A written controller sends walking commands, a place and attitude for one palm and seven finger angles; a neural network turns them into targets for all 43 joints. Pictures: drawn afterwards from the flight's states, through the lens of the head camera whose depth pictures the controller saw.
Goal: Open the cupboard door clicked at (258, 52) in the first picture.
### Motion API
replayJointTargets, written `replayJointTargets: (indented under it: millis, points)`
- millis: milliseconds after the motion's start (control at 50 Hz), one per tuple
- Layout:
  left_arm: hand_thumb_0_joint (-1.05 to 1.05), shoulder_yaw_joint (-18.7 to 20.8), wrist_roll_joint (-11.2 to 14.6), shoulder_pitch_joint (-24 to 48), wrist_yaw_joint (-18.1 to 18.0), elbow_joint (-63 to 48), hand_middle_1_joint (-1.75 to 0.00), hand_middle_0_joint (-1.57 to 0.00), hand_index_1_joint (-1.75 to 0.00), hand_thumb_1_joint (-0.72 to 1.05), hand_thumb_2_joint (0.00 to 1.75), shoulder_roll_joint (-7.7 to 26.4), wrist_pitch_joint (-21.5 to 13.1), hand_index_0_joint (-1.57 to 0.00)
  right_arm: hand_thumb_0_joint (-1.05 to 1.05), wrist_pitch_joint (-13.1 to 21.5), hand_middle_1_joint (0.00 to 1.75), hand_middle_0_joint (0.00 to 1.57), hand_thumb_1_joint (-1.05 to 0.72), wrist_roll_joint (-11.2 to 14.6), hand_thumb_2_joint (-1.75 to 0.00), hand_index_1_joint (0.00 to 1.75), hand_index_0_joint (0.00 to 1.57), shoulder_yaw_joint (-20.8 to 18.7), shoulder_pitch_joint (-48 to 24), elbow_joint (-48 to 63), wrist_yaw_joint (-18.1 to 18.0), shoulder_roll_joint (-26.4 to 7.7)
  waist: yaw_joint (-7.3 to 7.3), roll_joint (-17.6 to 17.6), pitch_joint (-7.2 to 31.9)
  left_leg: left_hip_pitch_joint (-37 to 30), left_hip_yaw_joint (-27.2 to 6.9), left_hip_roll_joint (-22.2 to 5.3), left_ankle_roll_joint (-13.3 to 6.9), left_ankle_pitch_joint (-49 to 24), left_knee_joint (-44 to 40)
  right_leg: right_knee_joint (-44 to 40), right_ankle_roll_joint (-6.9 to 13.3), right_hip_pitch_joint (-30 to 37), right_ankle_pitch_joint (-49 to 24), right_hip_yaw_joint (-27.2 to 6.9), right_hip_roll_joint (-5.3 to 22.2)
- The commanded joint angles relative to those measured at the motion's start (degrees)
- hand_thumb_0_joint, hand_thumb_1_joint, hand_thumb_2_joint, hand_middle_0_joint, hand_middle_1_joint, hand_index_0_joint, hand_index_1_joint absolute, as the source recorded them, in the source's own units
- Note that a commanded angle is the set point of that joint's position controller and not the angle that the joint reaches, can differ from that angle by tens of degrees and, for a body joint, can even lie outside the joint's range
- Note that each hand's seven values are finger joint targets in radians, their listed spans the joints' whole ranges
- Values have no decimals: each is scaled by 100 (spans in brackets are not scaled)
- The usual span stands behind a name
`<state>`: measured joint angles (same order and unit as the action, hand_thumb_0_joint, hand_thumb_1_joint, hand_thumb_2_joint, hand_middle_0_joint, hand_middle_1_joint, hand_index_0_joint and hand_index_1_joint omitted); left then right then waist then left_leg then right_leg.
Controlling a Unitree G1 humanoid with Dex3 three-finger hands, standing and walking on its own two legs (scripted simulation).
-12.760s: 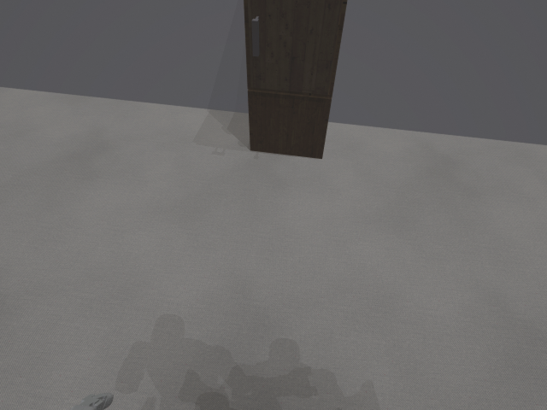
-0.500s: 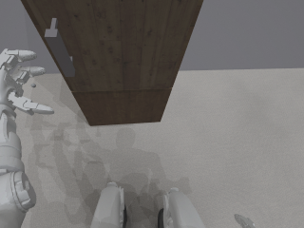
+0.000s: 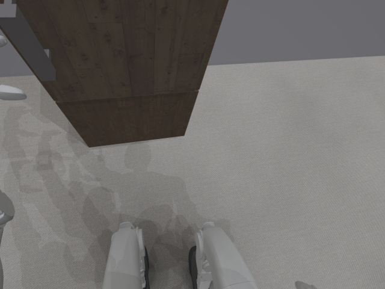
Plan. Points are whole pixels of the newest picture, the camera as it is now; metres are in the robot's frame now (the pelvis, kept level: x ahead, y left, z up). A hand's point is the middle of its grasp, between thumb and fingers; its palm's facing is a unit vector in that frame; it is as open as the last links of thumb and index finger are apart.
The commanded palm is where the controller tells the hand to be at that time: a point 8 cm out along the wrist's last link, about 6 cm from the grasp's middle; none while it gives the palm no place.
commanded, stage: move the hooked fingers beside the handle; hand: left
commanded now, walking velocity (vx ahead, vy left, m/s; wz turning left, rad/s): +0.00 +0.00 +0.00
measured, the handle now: (31, 38) +0.57 +0.27 +0.06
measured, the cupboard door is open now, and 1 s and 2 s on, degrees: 0 0 0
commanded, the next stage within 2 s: slide the fingers in behind the handle in 0.78 s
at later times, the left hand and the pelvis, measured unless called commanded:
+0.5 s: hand out of the picture +0.51 +0.33 +0.06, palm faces +0.12 -0.99 -0.03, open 14.0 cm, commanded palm +0.49 +0.34 +0.06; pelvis +0.01 +0.01 +0.01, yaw +0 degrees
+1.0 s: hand out of the picture +0.50 +0.31 +0.07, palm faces +0.12 -0.99 -0.03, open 14.0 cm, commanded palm +0.49 +0.33 +0.06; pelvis +0.01 +0.01 +0.01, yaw +0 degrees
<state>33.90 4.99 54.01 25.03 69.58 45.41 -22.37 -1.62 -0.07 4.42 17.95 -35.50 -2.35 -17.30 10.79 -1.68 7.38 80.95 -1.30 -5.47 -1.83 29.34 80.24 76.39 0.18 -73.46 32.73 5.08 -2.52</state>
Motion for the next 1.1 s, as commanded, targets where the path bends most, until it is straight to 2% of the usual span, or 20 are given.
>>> replayJointTargets:
  millis: [0, 60, 120, 140, 160, 220, 240, 340, 380, 400, 480, 520, 580, 600, 640, 700, 760, 820, 900, 1080]
  points:
    - [0, 72, 1, 2052, -14, -978, -120, -30, -120, -50, 30, 1969, -198, -30, 0, -17, 30, 20, -90, -40, -90, 30, 20, -409, 1076, 266, -52, -1205, -45, -1300, 3053, -3323, -487, 132, -52, -1863, -799, -949, 122, 436, -1270, -184, -105]
    - [0, 166, 41, 1682, 92, -1110, -120, -30, -120, -50, 30, 1994, -95, -30, 0, -94, 30, 20, -90, -44, -90, 30, 20, -437, 1133, 353, -28, -1222, -190, -1434, 3467, -3632, -518, 116, -23, -2275, -790, -882, 129, 482, -1507, -146, -107]
    - [0, 160, 140, 1803, 136, -1367, -120, -30, -120, -50, 30, 1876, -83, -30, 0, -135, 30, 20, -90, -47, -90, 30, 20, -456, 1162, 330, -2, -1213, -151, -1459, 3435, -3815, -602, 88, -8, -2360, -812, -878, 132, 320, -1519, -111, -116]
    - [0, 239, 172, 1950, 112, -1564, -120, -30, -120, -50, 30, 1943, -110, -30, 0, -146, 30, 20, -90, -55, -90, 30, 20, -478, 1180, 316, 5, -1227, -127, -1413, 3519, -3899, -616, 69, -4, -2445, -819, -901, 109, 349, -1577, -109, -116]
    - [0, 384, 199, 1891, 80, -1739, -120, -30, -120, -50, 30, 2060, -156, -30, 0, -154, 30, 20, -90, -60, -90, 30, 20, -495, 1184, 319, 17, -1223, -223, -1474, 3657, -3939, -613, 82, 9, -2456, -838, -917, 115, 471, -1569, -117, -124]
    - [0, 517, 215, 2079, -29, -2064, -120, -30, -120, -50, 30, 2135, -318, -30, 0, -131, 30, 20, -90, -78, -90, 30, 20, -521, 1203, 227, 37, -1207, -173, -1444, 3764, -4116, -653, 69, 10, -2564, -868, -932, 129, 492, -1621, -118, -143]
    - [0, 470, 185, 2028, -61, -2092, -120, -30, -120, -50, 30, 2053, -345, -30, 0, -131, 30, 20, -90, -78, -90, 30, 20, -530, 1198, 212, 51, -1186, -198, -1628, 3780, -4233, -652, 74, 35, -2617, -894, -958, 130, 447, -1615, -117, -138]
    - [0, 132, 98, 1651, -13, -1445, -120, -30, -120, -50, 30, 1655, -166, -30, 0, -163, 30, 20, -90, -57, -90, 30, 20, -492, 1154, 157, 61, -1145, -80, -1376, 3024, -3901, -597, 74, 10, -2214, -996, -1086, 128, 356, -1427, -95, -134]
    - [0, 2, 101, 1633, 52, -1084, -120, -30, -120, -50, 30, 1597, -38, -30, 0, -167, 30, 20, -90, -31, -90, 30, 20, -459, 1123, 202, 25, -1161, 5, -1033, 2584, -3475, -558, 92, -34, -1757, -1020, -1147, 107, 378, -1221, -104, -140]
    - [0, -152, 112, 1637, 80, -1056, -120, -30, -120, -50, 30, 1453, -13, -30, 0, -155, 30, 20, -90, -29, -90, 30, 20, -451, 1112, 231, 13, -1151, 30, -1134, 2542, -3456, -537, 109, -42, -1723, -1042, -1169, 113, 383, -1216, -113, -137]
    - [0, -114, 200, 1739, 84, -1599, -120, -30, -120, -50, 30, 1384, -295, -30, 0, -133, 30, 20, -90, -77, -90, 30, 20, -509, 1110, 228, 24, -1160, -107, -1633, 3183, -4302, -721, 75, 87, -2339, -1043, -1021, 177, 61, -1400, -49, -119]
    - [0, -116, 274, 1745, 43, -1732, -120, -30, -120, -50, 30, 1246, -425, -30, 0, -121, 30, 20, -90, -95, -90, 30, 20, -535, 1105, 207, 49, -1144, -98, -1682, 3245, -4530, -812, 53, 121, -2516, -1055, -983, 187, -61, -1431, -20, -124]
    - [0, -10, 304, 1751, -38, -1551, -120, -30, -120, -50, 30, 1318, -396, -30, 0, -150, 30, 20, -90, -78, -90, 30, 20, -528, 1066, 190, 45, -1164, -56, -1331, 3067, -4218, -746, 75, 79, -2220, -1077, -1056, 149, 148, -1382, -34, -116]
    - [0, 147, 261, 1716, -72, -1562, -120, -30, -120, -50, 30, 1561, -374, -30, 0, -162, 30, 20, -90, -87, -90, 30, 20, -517, 1066, 210, 29, -1182, -149, -1364, 3111, -4103, -703, 90, 73, -2195, -1070, -1029, 155, 301, -1362, -44, -108]
    - [0, 113, 176, 1789, -123, -1587, -120, -30, -120, -50, 30, 1588, -335, -30, 0, -177, 30, 20, -90, -82, -90, 30, 20, -507, 1074, 239, 32, -1179, -150, -1481, 3156, -4159, -679, 101, 68, -2272, -1057, -1021, 156, 249, -1390, -66, -94]
    - [0, -34, 75, 1927, -220, -1897, -120, -30, -120, -50, 30, 1457, -386, -30, 0, -181, 30, 20, -90, -114, -90, 30, 20, -516, 1061, 237, 62, -1140, -161, -1737, 3284, -4470, -768, 75, 131, -2317, -1135, -1012, 172, 157, -1352, -34, -92]
    - [0, -25, 142, 1896, -272, -2133, -120, -30, -120, -50, 30, 1342, -521, -30, 0, -181, 30, 20, -90, -124, -90, 30, 20, -545, 1067, 214, 75, -1129, -166, -1707, 3580, -4741, -809, 65, 148, -2543, -1133, -1040, 172, 206, -1457, -44, -104]
    - [0, 64, 235, 1563, -226, -1608, -120, -30, -120, -50, 30, 1315, -425, -30, 0, -179, 30, 20, -90, -85, -90, 30, 20, -526, 1082, 192, 61, -1118, -130, -1221, 3212, -4229, -691, 100, 60, -2301, -1122, -1127, 158, 484, -1454, -68, -132]
    - [0, -233, 185, 1527, -146, -1175, -120, -30, -120, -50, 30, 1129, -169, -30, 0, -189, 30, 20, -90, -29, -90, 30, 20, -468, 1035, 252, 33, -1091, -61, -1003, 2715, -3549, -501, 154, -21, -1772, -1115, -1230, 110, 652, -1303, -143, -116]
    - [0, -79, 270, 1675, -273, -1535, -120, -30, -120, -50, 30, 1192, -536, -30, 0, -99, 30, 20, -90, -57, -90, 30, 20, -501, 1007, 209, 42, -1054, -130, -1110, 3113, -3500, -412, 169, -29, -1840, -975, -1154, 117, 816, -1363, -235, -133]
